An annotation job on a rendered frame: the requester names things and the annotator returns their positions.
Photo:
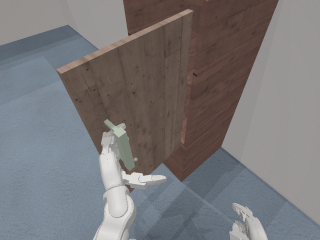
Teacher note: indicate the cupboard door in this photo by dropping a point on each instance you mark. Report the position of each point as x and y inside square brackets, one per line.
[140, 81]

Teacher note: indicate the right robot hand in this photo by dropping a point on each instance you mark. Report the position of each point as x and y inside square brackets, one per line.
[252, 230]

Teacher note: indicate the left robot forearm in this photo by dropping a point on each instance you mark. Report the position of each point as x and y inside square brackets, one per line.
[119, 214]

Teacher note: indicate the handle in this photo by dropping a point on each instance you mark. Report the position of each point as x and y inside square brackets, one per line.
[123, 145]

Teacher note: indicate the left robot hand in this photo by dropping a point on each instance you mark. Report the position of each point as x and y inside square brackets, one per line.
[110, 167]

